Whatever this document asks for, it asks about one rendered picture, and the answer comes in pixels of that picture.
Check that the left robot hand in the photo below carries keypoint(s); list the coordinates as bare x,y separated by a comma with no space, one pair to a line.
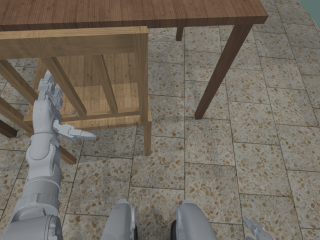
46,110

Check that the table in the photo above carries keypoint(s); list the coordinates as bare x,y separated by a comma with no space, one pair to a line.
31,15

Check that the right robot thigh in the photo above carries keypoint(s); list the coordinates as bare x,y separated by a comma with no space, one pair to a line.
191,219

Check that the chair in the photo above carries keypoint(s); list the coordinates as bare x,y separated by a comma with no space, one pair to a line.
103,73

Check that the left robot forearm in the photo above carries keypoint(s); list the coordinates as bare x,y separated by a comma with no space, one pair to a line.
42,186

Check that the left robot thigh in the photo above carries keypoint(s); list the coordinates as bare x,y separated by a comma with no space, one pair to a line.
120,222

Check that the left robot upper arm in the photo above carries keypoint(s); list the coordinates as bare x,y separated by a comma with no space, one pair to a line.
47,227

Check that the right robot hand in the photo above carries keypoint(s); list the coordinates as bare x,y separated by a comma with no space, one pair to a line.
256,229

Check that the robot thigh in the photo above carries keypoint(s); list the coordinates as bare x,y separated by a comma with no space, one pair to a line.
120,222
191,219

